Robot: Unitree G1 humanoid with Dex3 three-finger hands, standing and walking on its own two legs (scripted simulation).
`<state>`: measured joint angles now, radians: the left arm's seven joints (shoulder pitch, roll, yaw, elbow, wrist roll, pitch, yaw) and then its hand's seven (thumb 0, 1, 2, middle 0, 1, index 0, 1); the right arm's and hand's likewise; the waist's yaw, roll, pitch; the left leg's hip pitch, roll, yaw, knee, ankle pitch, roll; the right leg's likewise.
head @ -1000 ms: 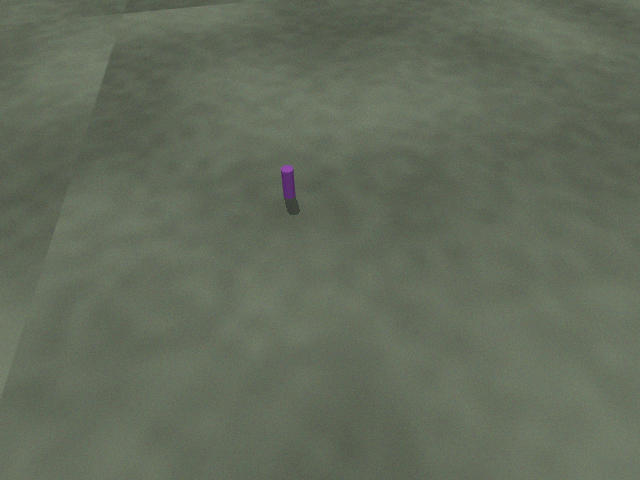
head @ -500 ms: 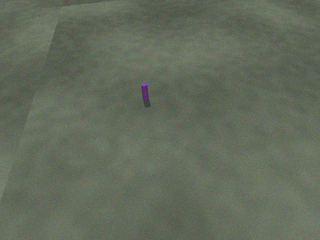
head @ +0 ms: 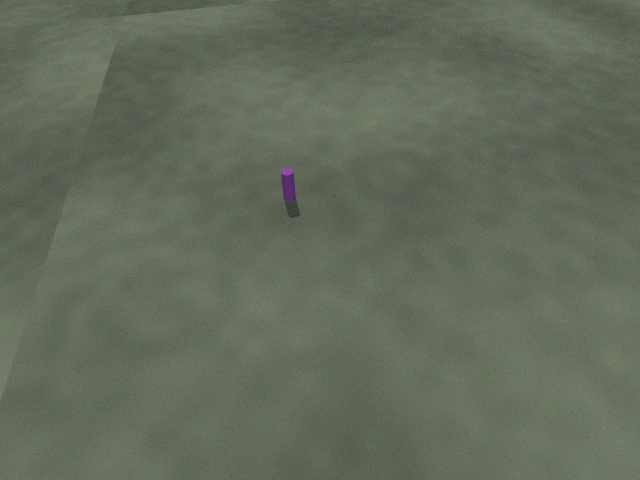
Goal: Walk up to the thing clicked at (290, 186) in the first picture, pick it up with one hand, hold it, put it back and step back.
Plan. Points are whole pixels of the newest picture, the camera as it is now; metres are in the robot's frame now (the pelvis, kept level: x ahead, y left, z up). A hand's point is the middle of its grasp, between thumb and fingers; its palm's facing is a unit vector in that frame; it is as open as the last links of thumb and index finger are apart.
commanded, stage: stand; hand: left
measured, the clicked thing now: (288, 185) +1.45 +0.20 -0.70
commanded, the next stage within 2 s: walk up in 0.12 s
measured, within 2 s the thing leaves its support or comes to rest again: neither
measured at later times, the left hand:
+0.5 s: hand out of the picture +0.08 +0.34 -0.17, palm faces +0.01 -0.93 -0.37, open 7.4 cm
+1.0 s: hand (196, 307) +0.44 +0.26 -0.13, palm faces -0.02 -0.93 -0.36, open 7.4 cm
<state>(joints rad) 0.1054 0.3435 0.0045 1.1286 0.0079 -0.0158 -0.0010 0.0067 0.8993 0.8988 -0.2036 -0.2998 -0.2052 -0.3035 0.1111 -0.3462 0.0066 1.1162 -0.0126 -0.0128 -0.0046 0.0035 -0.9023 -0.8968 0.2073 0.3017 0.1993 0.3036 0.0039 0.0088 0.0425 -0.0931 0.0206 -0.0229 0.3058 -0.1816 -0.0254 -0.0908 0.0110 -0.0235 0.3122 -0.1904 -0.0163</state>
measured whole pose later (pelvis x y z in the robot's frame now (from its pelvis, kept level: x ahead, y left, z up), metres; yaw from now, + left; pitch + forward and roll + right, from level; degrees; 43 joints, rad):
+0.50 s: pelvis +0.08 +0.04 -0.02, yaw +0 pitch -2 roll +0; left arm 0.33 0.45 0.08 1.01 0.03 -0.01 -0.06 0.01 0.90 0.90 -0.20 -0.30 -0.20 -0.30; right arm 0.23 -0.41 -0.10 0.96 -0.05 -0.09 0.06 0.01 -0.90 -0.90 0.21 0.30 0.20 0.30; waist 0.03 -0.04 0.05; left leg -0.27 0.03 0.07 0.58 -0.26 0.01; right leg -0.19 -0.02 0.04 0.80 -0.47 -0.04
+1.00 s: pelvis +0.31 +0.00 -0.02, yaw -1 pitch -4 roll +0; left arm 0.17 0.36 0.05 0.85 -0.01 -0.08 -0.07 0.01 0.90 0.90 -0.20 -0.30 -0.21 -0.30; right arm 0.32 -0.42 -0.06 0.91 0.00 -0.05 0.04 0.01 -0.90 -0.90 0.21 0.30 0.20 0.30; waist 0.00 0.05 0.09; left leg -0.32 0.04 0.00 1.17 -0.39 0.04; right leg -0.31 -0.04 -0.06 0.59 -0.22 -0.03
